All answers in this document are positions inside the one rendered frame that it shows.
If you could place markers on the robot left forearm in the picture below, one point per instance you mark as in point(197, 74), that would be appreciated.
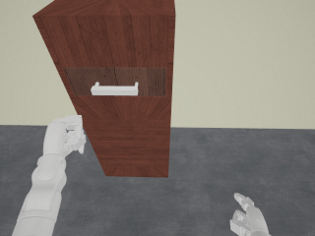
point(40, 209)

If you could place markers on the drawer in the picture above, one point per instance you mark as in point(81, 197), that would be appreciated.
point(151, 80)

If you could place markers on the right robot hand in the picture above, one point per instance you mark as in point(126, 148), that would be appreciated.
point(244, 224)

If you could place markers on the cabinet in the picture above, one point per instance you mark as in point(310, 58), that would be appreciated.
point(130, 135)

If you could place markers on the left robot hand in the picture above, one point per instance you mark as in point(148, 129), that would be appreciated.
point(56, 136)

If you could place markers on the handle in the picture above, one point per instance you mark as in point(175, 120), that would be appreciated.
point(114, 90)

